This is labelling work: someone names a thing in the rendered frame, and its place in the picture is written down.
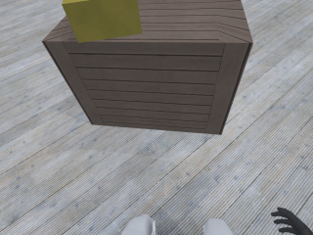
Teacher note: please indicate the robot thigh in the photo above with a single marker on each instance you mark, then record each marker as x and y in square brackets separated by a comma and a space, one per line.
[216, 226]
[141, 225]

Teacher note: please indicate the robot left thigh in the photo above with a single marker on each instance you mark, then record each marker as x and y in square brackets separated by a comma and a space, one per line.
[141, 225]

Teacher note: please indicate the carton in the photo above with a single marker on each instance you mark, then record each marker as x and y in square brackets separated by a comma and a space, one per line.
[93, 20]

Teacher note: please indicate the robot right hand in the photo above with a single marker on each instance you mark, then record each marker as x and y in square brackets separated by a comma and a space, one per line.
[297, 226]

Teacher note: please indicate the pedestal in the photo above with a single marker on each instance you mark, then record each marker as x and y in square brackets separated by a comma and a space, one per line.
[180, 74]

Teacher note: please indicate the robot right thigh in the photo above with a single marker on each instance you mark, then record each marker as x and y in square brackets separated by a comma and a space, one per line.
[216, 226]

